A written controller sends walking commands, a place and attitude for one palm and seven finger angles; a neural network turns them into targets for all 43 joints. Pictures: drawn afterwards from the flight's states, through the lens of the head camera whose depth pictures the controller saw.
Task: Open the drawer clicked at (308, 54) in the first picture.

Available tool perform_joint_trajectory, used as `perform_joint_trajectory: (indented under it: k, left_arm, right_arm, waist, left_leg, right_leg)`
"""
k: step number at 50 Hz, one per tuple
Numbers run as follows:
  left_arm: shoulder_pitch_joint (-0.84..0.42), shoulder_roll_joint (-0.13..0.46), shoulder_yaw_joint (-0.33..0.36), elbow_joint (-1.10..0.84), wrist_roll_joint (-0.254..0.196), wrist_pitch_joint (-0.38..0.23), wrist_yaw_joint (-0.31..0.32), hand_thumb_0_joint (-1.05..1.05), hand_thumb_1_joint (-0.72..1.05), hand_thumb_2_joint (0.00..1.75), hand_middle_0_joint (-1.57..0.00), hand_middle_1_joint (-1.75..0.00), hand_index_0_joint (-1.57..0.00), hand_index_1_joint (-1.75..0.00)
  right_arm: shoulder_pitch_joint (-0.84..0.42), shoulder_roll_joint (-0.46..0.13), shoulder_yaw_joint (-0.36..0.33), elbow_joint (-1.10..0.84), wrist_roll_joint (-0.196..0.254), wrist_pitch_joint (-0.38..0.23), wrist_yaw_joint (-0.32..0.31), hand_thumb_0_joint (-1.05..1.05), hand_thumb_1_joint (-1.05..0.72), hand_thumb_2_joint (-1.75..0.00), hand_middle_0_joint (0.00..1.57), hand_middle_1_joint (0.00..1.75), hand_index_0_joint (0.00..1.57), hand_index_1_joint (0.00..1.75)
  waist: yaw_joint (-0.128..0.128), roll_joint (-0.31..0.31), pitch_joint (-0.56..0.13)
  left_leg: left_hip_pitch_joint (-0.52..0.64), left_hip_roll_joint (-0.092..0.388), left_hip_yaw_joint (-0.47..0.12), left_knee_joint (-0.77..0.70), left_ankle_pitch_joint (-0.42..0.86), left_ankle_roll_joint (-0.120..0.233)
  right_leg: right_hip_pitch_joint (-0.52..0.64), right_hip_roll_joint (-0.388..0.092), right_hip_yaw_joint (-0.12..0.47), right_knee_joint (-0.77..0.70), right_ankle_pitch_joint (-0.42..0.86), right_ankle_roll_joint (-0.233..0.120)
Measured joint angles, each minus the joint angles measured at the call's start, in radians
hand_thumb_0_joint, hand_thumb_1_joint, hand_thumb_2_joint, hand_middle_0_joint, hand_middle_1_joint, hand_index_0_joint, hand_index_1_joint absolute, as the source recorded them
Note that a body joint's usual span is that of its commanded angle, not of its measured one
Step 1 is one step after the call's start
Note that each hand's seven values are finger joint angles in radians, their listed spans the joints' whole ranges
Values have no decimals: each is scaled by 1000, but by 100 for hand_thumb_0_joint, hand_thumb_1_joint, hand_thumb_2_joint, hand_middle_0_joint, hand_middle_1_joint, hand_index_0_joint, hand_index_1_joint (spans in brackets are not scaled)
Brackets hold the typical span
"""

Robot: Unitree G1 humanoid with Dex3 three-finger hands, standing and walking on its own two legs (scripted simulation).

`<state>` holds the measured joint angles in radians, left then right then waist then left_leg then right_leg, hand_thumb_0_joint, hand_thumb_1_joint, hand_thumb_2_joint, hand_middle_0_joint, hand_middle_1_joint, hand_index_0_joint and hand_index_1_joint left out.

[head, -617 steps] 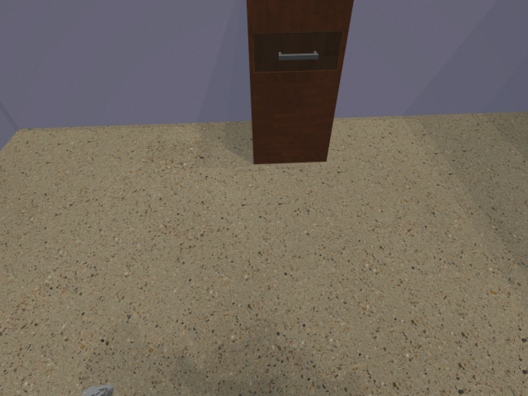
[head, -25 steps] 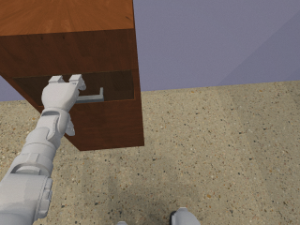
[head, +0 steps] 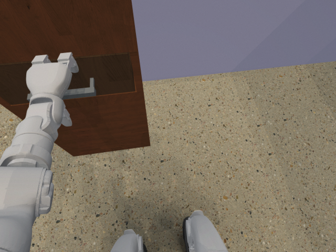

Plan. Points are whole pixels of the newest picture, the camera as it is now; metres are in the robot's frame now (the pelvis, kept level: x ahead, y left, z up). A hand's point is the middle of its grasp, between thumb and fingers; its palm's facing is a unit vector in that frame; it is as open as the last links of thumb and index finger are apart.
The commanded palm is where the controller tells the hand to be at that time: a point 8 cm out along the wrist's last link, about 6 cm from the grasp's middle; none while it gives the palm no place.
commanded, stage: move the hooked fingers above the handle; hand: left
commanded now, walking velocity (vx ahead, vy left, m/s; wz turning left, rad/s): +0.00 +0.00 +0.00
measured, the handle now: (63, 89) +0.56 +0.25 -0.05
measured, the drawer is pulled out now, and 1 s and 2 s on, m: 0.00 0.00 0.00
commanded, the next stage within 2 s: none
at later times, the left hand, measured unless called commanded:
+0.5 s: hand (59, 95) +0.51 +0.23 +0.00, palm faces -0.06 +0.00 -1.00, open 13.8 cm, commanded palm +0.49 +0.23 +0.06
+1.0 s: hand (52, 99) +0.49 +0.25 +0.00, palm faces -0.12 -0.01 -0.99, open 13.8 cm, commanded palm +0.49 +0.24 +0.06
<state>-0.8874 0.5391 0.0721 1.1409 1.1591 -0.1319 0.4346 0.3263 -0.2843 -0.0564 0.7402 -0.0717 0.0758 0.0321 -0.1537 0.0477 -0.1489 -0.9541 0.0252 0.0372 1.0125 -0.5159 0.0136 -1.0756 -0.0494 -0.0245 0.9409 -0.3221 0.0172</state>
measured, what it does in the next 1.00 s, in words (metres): stands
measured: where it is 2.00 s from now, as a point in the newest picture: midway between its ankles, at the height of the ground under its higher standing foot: outside the picture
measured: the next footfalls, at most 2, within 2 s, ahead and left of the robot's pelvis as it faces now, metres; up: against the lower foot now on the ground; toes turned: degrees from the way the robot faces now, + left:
none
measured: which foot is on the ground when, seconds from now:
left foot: down 0.00-1.00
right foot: down 0.00-1.00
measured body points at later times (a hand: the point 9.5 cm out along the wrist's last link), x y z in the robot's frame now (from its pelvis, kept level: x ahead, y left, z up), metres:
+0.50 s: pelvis -0.01 +0.00 +0.00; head +0.14 -0.01 +0.42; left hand +0.50 +0.23 +0.05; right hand +0.00 -0.29 -0.13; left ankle -0.03 +0.11 -0.67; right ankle +0.05 -0.14 -0.67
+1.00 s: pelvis +0.01 +0.00 +0.01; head +0.15 -0.01 +0.43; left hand +0.49 +0.24 +0.05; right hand +0.01 -0.28 -0.13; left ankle -0.03 +0.11 -0.67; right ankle +0.05 -0.14 -0.67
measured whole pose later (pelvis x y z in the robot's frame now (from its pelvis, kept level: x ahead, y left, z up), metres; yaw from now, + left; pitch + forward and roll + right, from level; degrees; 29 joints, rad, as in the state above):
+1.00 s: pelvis +0.01 +0.00 +0.01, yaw +0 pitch +26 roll -1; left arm -0.82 0.56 0.05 1.11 1.12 -0.15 0.34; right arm 0.33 -0.28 -0.06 0.73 -0.05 0.07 0.02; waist -0.12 0.05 -0.14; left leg -0.92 0.03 0.03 0.98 -0.51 0.01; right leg -1.04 -0.04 -0.03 0.91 -0.32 0.02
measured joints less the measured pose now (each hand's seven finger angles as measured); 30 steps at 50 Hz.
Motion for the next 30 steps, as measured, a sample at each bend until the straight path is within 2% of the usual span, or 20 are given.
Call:
perform_joint_trajectory:
  k: [7,9,13,18,24,30]
  left_arm:
    - [40,14,-4,6,-35,81,-51,0,-49,30,-34,-122,-34,-123]
    - [45,19,-15,5,-46,71,-76,0,-49,30,-33,-122,-34,-122]
    - [38,26,-40,-12,-45,10,-106,0,-49,30,-33,-121,-33,-121]
    - [-10,23,-58,6,-26,-36,-76,0,-49,30,-32,-120,-33,-120]
    - [-39,23,-37,40,-12,17,-33,0,-49,30,-32,-120,-32,-120]
    - [-15,20,-26,21,-23,50,-58,0,-49,30,-32,-120,-32,-120]
  right_arm:
    - [-3,4,7,-6,21,20,0,0,-91,-90,20,30,20,30]
    - [0,9,8,-6,25,13,-7,0,-91,-90,20,30,20,30]
    - [8,16,6,-2,24,-8,-22,0,-91,-90,20,30,20,30]
    - [2,7,6,0,16,-26,-24,0,-91,-90,20,30,20,30]
    - [-14,-6,4,-17,10,-26,-10,0,-91,-90,20,30,20,30]
    - [-10,-1,8,-20,14,-17,-8,0,-91,-90,20,30,20,30]
  waist:
    - [14,13,19]
    - [18,11,22]
    - [22,1,13]
    - [12,-7,-2]
    - [-6,-3,1]
    - [-4,6,16]
  left_leg:
    - [29,2,14,-31,17,1]
    - [38,1,11,-42,24,1]
    - [37,-2,-5,-42,28,-3]
    - [5,-3,-24,-8,17,-7]
    - [-32,-1,-19,20,6,-6]
    - [-24,2,-8,5,9,-4]
  right_leg:
    - [21,6,14,-27,19,1]
    - [32,4,10,-37,23,0]
    - [40,-1,-5,-39,22,-4]
    - [19,-5,-23,-14,10,-8]
    - [-20,-2,-17,10,5,-7]
    - [-19,2,-6,-1,10,-4]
